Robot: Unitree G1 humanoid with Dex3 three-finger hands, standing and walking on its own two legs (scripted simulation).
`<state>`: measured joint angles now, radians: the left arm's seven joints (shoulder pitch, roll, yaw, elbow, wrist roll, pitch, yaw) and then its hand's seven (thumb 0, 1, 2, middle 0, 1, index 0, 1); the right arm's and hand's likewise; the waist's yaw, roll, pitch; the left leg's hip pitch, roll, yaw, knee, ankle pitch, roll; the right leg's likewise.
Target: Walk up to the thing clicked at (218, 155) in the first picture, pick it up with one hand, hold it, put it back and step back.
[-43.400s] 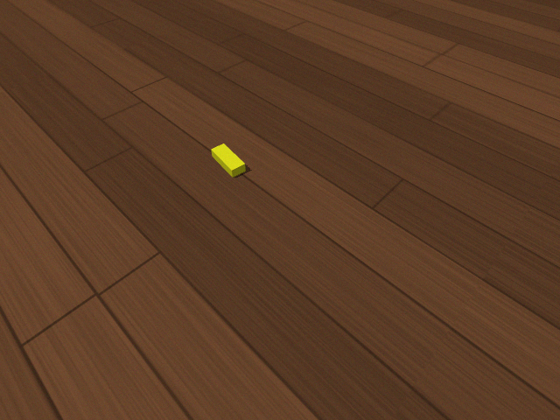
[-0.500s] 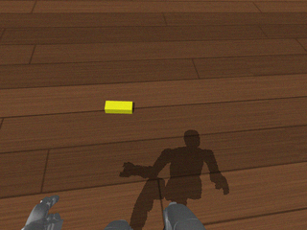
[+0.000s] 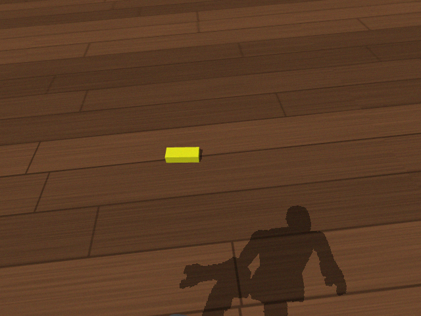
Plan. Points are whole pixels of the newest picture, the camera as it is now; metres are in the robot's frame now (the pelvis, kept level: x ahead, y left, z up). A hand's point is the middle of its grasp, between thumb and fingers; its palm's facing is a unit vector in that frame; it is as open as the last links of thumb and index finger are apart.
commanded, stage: step back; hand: left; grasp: from above
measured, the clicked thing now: (182, 154) +1.10 +0.28 -0.74
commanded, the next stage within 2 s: stand in 0.86 s
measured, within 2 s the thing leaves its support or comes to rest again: neither
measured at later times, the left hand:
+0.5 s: hand out of the picture +0.10 +0.24 -0.13, palm faces +0.05 -0.92 -0.39, open 7.4 cm
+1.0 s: hand out of the picture +0.14 +0.28 -0.15, palm faces +0.05 -0.94 -0.34, open 7.4 cm
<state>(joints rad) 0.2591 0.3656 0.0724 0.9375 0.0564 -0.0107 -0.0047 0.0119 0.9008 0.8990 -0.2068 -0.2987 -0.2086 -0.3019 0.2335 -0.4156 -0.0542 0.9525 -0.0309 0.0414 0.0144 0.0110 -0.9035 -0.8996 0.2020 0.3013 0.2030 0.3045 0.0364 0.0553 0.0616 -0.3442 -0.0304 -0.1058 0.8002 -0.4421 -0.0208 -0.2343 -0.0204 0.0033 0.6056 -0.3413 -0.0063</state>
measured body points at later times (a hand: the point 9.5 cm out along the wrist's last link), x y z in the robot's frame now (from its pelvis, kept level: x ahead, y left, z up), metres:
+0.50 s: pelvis +0.02 -0.02 +0.00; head +0.03 -0.04 +0.45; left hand +0.10 +0.29 -0.11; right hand +0.08 -0.33 -0.13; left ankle +0.01 +0.12 -0.70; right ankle +0.06 -0.12 -0.73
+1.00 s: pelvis +0.07 +0.02 +0.01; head +0.08 +0.03 +0.46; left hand +0.14 +0.33 -0.12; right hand +0.19 -0.27 -0.11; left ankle +0.06 +0.14 -0.73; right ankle +0.06 -0.12 -0.73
